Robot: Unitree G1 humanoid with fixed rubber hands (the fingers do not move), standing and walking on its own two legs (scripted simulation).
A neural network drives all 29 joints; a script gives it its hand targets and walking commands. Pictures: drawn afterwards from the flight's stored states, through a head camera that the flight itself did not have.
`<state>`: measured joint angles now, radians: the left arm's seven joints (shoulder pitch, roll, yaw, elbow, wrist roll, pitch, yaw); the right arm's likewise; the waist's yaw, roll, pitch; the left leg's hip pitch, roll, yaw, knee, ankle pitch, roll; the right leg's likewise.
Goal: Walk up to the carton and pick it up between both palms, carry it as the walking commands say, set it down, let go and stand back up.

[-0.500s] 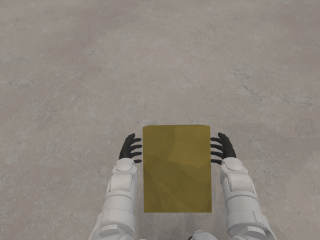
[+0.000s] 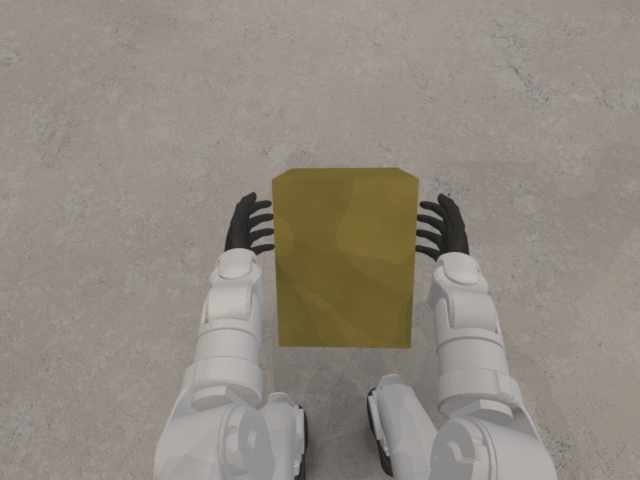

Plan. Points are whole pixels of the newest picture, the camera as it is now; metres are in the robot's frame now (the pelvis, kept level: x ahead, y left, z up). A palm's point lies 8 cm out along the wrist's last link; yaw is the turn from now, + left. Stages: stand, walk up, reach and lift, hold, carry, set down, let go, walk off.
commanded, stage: set down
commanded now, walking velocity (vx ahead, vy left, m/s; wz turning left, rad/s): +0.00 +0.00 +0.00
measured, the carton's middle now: (344, 247) +0.43 -0.05 -0.16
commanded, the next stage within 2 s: none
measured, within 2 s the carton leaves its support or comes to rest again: neither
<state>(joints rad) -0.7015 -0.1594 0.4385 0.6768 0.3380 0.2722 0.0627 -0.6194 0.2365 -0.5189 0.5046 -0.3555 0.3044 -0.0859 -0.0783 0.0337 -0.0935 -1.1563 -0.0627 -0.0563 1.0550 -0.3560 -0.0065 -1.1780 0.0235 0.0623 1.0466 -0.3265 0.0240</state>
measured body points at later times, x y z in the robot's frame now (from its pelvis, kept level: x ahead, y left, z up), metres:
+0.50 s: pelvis +0.00 +0.00 -0.07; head +0.21 +0.00 +0.33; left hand +0.45 +0.09 -0.15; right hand +0.41 -0.18 -0.14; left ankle +0.07 +0.12 -0.65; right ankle +0.08 -0.13 -0.65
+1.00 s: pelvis -0.02 +0.01 -0.14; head +0.24 +0.00 +0.23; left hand +0.48 +0.08 -0.23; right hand +0.43 -0.19 -0.23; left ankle +0.07 +0.12 -0.65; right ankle +0.08 -0.13 -0.65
